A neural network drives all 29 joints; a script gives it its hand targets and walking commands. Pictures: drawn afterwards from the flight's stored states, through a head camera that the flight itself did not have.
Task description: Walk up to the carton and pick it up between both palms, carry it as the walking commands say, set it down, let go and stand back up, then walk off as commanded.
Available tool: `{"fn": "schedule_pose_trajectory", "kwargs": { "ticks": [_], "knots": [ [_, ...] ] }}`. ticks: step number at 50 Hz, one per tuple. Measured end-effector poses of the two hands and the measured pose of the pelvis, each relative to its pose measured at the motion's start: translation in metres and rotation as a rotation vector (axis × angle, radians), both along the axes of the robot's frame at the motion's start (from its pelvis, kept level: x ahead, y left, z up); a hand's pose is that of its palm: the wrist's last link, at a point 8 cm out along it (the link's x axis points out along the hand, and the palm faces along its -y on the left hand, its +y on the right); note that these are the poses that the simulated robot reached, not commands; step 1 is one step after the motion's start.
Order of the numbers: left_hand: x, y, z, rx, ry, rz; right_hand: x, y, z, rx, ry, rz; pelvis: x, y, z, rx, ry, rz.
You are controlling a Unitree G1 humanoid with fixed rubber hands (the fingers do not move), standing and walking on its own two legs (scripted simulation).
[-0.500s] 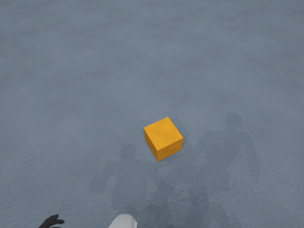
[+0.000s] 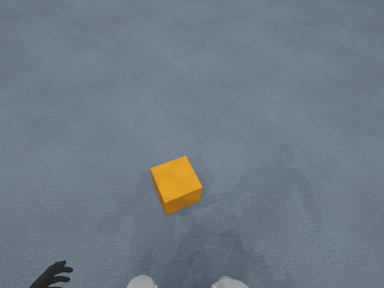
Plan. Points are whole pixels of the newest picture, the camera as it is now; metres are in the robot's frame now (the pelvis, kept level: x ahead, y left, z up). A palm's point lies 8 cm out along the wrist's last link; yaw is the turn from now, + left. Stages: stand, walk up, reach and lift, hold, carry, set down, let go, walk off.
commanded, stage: walk up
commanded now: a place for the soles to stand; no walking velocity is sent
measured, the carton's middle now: (176, 185) +0.65 +0.07 -0.66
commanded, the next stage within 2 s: none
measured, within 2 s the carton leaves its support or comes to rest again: neither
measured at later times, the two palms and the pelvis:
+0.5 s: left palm (91, 241) +0.23 +0.24 -0.10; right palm out of the picture +0.22 -0.42 -0.06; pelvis +0.14 -0.08 +0.00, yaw +8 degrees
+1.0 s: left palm (151, 247) +0.21 +0.10 -0.07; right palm out of the picture +0.33 -0.55 -0.07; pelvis +0.19 -0.22 +0.01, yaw +18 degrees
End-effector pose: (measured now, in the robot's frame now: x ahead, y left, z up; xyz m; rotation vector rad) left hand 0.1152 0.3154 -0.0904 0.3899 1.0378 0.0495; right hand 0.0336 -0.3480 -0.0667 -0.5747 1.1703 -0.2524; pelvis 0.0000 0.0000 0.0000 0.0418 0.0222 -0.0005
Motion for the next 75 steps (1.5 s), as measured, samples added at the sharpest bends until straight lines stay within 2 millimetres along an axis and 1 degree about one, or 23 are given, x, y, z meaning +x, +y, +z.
{"fn": "schedule_pose_trajectory", "kwargs": {
  "ticks": [4,9,12,15,18,21,23,26,28,29,32,34,37,39,42,46,51,56,62,65,67,71,75],
  "knots": [
    [-0.001,-0.025,0.012,-0.016,0.021,0.077,0.045,-0.016,0.009,0.018,0.012,0.059,0.026,-0.02,0.015,0.013,0.013,0.033],
    [0.005,-0.04,0.019,-0.01,0.046,0.153,0.097,-0.025,0.01,0.043,0.026,0.115,0.059,-0.034,0.022,0.025,0.028,0.052],
    [0.011,-0.045,0.017,-0.011,0.061,0.193,0.126,-0.027,0.006,0.046,0.03,0.142,0.078,-0.039,0.021,0.02,0.036,0.062],
    [0.02,-0.046,0.007,-0.017,0.08,0.22,0.151,-0.027,0.0,0.038,0.026,0.165,0.096,-0.04,0.013,0.012,0.04,0.077],
    [0.041,-0.044,-0.012,-0.011,0.078,0.207,0.167,-0.03,-0.01,0.012,-0.029,0.149,0.114,-0.042,-0.004,0.001,-0.001,0.079],
    [0.071,-0.056,-0.014,-0.009,0.055,0.178,0.172,-0.044,-0.005,-0.008,-0.066,0.101,0.129,-0.054,-0.005,0.014,-0.031,0.086],
    [0.094,-0.066,-0.012,-0.013,0.015,0.16,0.178,-0.058,0.002,-0.03,-0.08,0.089,0.136,-0.066,-0.003,0.003,-0.044,0.109],
    [0.123,-0.083,-0.006,-0.012,-0.06,0.149,0.194,-0.081,0.007,-0.048,-0.089,0.109,0.146,-0.088,-0.004,0.0,-0.05,0.149],
    [0.135,-0.096,-0.004,-0.003,-0.09,0.148,0.207,-0.098,0.005,-0.054,-0.087,0.141,0.152,-0.106,-0.007,0.01,-0.043,0.166],
    [0.137,-0.104,-0.004,0.005,-0.093,0.149,0.212,-0.108,0.002,-0.055,-0.081,0.156,0.155,-0.116,-0.009,0.015,-0.036,0.173],
    [0.133,-0.127,-0.007,0.033,-0.079,0.173,0.231,-0.139,-0.014,-0.056,-0.055,0.192,0.163,-0.145,-0.019,0.025,-0.039,0.191],
    [0.125,-0.144,-0.005,0.031,-0.064,0.209,0.243,-0.151,-0.018,-0.051,-0.034,0.205,0.168,-0.16,-0.018,0.028,-0.043,0.215],
    [0.113,-0.168,0.005,0.019,-0.037,0.261,0.256,-0.164,-0.014,-0.036,-0.001,0.231,0.173,-0.177,-0.005,0.031,-0.032,0.239],
    [0.108,-0.18,0.012,0.018,-0.023,0.282,0.264,-0.172,-0.009,-0.025,0.015,0.246,0.177,-0.187,0.003,0.036,-0.025,0.25],
    [0.103,-0.193,0.02,0.027,-0.016,0.306,0.275,-0.182,-0.004,-0.01,0.034,0.265,0.183,-0.201,0.01,0.039,-0.02,0.269],
    [0.101,-0.207,0.024,0.033,-0.018,0.333,0.286,-0.192,-0.004,0.003,0.059,0.287,0.189,-0.215,0.014,0.031,-0.015,0.292],
    [0.098,-0.22,0.019,0.027,-0.011,0.362,0.299,-0.201,-0.004,0.002,0.08,0.313,0.195,-0.227,0.012,0.015,-0.006,0.32],
    [0.092,-0.228,0.01,0.013,-0.015,0.4,0.315,-0.203,-0.005,-0.008,0.076,0.347,0.199,-0.233,0.007,0.005,-0.011,0.352],
    [0.083,-0.228,0.001,0.004,-0.014,0.43,0.326,-0.201,-0.003,-0.016,0.078,0.379,0.201,-0.235,0.002,-0.011,-0.018,0.382],
    [0.084,-0.224,-0.007,0.009,-0.014,0.428,0.326,-0.202,-0.007,-0.021,0.06,0.379,0.203,-0.234,-0.005,-0.013,-0.035,0.384],
    [0.087,-0.224,-0.005,0.013,-0.003,0.431,0.329,-0.204,-0.007,-0.02,0.047,0.372,0.207,-0.235,-0.004,-0.011,-0.044,0.39],
    [0.091,-0.226,0.002,0.039,-0.017,0.439,0.353,-0.207,-0.005,-0.025,0.02,0.41,0.219,-0.245,-0.002,-0.02,-0.027,0.433],
    [0.091,-0.24,0.003,0.061,-0.012,0.463,0.373,-0.212,-0.016,0.017,0.054,0.447,0.233,-0.259,-0.004,-0.016,-0.011,0.455]
  ]
}}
